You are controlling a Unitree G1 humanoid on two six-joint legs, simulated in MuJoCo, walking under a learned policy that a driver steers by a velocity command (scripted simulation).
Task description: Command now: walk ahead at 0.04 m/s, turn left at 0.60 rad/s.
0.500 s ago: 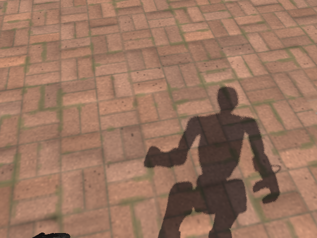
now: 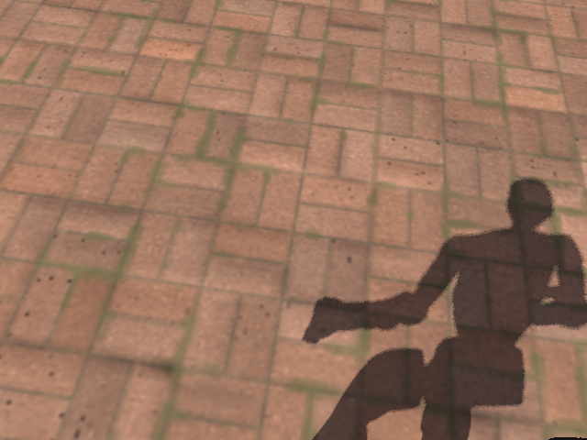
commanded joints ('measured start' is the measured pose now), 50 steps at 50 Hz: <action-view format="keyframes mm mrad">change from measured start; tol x32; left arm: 1 66 84 24 -44 1 1 10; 50 6 83 21 -93 -29 -12 -14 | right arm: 1 -34 -162 -49 -72 -10 -8 -19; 50 63 -147 -23 66 -19 -50 -22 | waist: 1 30 152 -215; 12 33 195 -202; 15 -7 -288 -135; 33 2 -152 -151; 36 13 371 -186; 50 -63 175 -58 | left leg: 1 166 210 -251 -150 288 194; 12 117 152 -424 -63 59 125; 15 -237 -104 -103 431 -500 -40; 20 -248 -12 -76 762 -265 -129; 32 17 60 106 148 -199 -93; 36 504 378 -408 -73 655 187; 50 304 301 -277 -326 -354 176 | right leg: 1 -15 10 33 -48 72 23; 12 238 63 41 -623 224 -26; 15 326 -387 516 -837 457 -299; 33 413 -285 -24 -677 620 -213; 36 -127 -38 -177 -101 -212 27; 38 -179 -19 31 113 -161 18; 50 -98 -45 8 -290 177 -17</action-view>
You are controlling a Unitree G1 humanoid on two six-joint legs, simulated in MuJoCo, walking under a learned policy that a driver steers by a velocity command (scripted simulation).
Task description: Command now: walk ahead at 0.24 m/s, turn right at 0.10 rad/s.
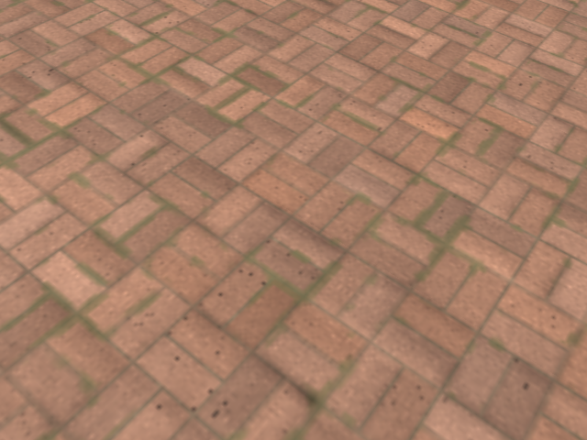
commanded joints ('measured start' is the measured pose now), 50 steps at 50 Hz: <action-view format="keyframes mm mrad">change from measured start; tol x32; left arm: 1 -108 92 13 -98 -6 -38 -8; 40 397 19 -23 -78 -6 -70 16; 50 -30 15 -41 -195 38 -121 -5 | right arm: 1 49 -207 -62 -11 0 -31 -1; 32 -309 -114 -27 -70 18 -123 59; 40 249 -256 -87 87 19 -120 61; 50 70 -194 -61 69 35 -88 19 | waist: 1 -73 171 29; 16 107 -304 -128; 34 50 -77 53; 40 -73 341 -434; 50 -17 119 8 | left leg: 1 125 320 -294 -239 -279 165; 12 49 300 -59 -166 -171 114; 17 -703 50 -46 836 -313 -66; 37 -89 5 48 54 222 -7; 40 649 419 -817 -69 -122 305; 50 -69 180 -269 -214 199 199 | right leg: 1 -154 -29 30 -87 -1 -34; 14 365 49 -71 -339 26 -161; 16 685 -295 761 -652 -224 -409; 37 488 -97 260 -364 751 -190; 40 -175 161 195 434 -269 -65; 50 -64 -15 54 -92 79 -23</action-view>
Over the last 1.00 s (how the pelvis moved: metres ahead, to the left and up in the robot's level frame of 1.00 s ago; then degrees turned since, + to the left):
0.01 0.02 0.01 30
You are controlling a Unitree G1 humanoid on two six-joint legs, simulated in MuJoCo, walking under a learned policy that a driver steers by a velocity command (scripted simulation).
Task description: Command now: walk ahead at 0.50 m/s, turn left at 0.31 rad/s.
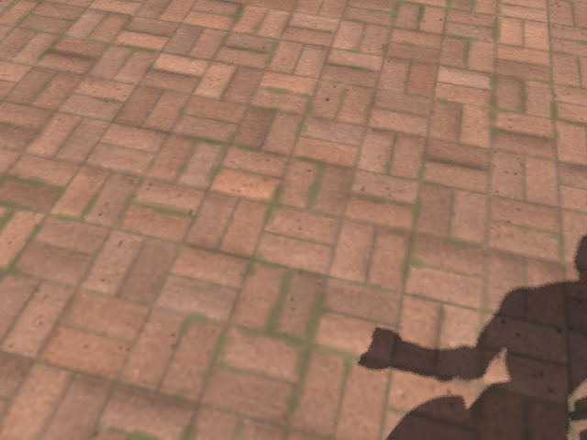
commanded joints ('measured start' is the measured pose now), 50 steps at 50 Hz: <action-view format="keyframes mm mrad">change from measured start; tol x32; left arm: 1 -34 40 2 -75 3 -20 -6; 50 173 122 79 21 -12 146 -1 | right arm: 1 -77 -181 -45 -83 11 -11 -18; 50 -296 -152 -47 -67 11 86 -44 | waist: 1 31 113 -17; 12 130 -304 -314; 19 65 -60 4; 32 42 271 -342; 50 113 107 -113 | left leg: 1 -97 216 -209 -151 129 181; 9 -66 196 -299 80 0 68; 14 -611 131 -62 932 -274 -59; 29 -82 92 36 118 227 -46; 32 467 525 -296 185 952 203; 37 51 399 -138 -25 239 167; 50 -82 371 123 104 -1 46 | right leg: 1 88 13 -16 -210 180 27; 9 399 47 2 -462 231 -21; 12 896 -387 722 -616 -215 -262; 23 401 -130 -2 -693 743 -217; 30 410 -79 63 -465 551 -112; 33 27 76 28 152 -449 29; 50 391 35 -107 -387 101 -62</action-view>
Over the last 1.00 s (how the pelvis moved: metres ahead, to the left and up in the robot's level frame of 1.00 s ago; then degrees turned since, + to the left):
0.45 -0.16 0.00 -20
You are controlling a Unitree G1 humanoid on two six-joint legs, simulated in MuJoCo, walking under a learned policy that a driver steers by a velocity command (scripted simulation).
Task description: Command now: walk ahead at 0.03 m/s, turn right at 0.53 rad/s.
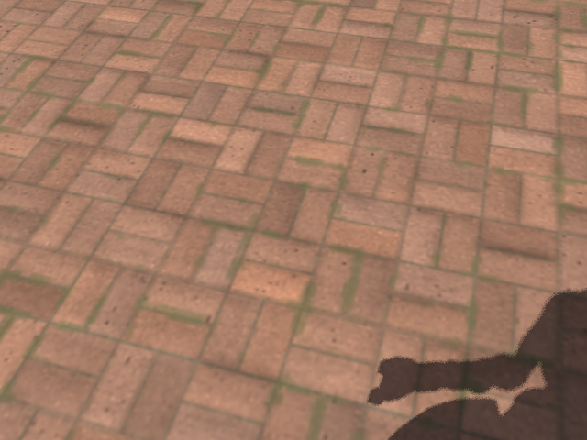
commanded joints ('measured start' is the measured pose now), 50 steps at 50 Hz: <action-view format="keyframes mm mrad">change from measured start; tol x16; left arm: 1 134 178 59 -35 10 -6 6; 44 -120 50 -3 -205 -18 -83 -33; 50 322 286 73 -113 13 -98 -6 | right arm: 1 8 -85 -26 -32 2 2 2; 26 67 -246 -70 -41 -20 -33 14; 50 183 -60 19 -69 11 -103 51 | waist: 1 28 -138 -91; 2 10 -369 -40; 6 -4 -135 -87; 24 -36 -146 -151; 27 -5 240 -127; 47 37 89 -6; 50 132 -316 -302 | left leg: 1 -104 96 -31 176 -153 24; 3 -371 -83 -193 604 -496 -53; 8 -321 -65 -245 660 -183 -46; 21 -106 -123 -282 147 -195 -60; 24 73 -104 -263 -130 13 -22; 27 233 327 -712 -232 38 273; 30 242 200 -545 -278 -324 184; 44 167 215 -213 -344 -102 188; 48 10 139 -132 24 188 124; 50 -433 -79 -190 674 -414 18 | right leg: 1 227 -86 190 -301 283 -118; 2 247 -314 541 -374 445 -295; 3 182 -320 567 -408 365 -361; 9 209 -146 335 -353 390 -215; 23 207 -78 553 -253 396 -204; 27 -264 165 201 260 -327 -10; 36 -448 12 90 346 30 66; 45 -106 5 -1 -37 21 -20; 48 363 56 -18 -187 105 -88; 50 646 -362 695 -396 -114 -268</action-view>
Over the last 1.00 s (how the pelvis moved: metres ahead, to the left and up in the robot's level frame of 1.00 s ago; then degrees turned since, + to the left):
0.35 -0.01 -0.01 -2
